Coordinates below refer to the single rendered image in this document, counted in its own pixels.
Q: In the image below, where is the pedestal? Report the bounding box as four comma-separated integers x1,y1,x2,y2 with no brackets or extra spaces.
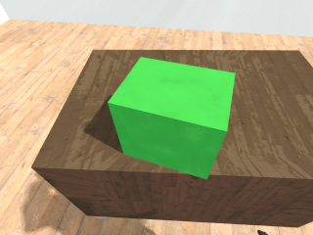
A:
31,49,313,228

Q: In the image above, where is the carton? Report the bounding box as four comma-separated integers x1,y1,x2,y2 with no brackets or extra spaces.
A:
108,57,236,179

